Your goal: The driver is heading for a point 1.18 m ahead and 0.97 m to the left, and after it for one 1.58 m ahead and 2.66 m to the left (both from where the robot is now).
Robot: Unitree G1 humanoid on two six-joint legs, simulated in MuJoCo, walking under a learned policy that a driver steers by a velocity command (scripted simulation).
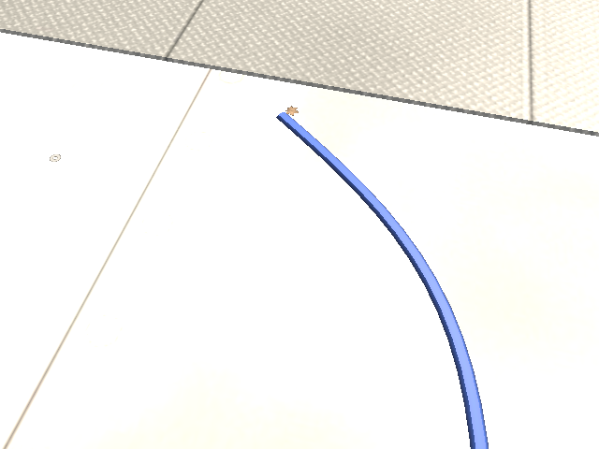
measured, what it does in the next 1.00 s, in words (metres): walks ahead, turning left: left foot, then right foot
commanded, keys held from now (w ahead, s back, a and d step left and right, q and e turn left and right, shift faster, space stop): q+shift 0.96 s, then e+shift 0.04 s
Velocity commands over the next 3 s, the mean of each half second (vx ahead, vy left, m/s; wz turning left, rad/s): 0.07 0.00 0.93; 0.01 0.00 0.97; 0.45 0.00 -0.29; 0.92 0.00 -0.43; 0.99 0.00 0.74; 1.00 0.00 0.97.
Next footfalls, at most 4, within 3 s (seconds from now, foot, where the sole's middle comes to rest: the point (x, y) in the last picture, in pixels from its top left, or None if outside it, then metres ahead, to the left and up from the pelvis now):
0.02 left None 0.19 0.06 -0.76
0.62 right None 0.24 -0.09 -0.76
1.06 left None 0.04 0.05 -0.76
1.68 right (223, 423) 0.49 0.18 -0.76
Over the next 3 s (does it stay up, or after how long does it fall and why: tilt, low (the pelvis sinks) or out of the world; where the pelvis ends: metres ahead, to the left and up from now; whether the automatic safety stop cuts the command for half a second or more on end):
stays up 1.19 0.89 -0.02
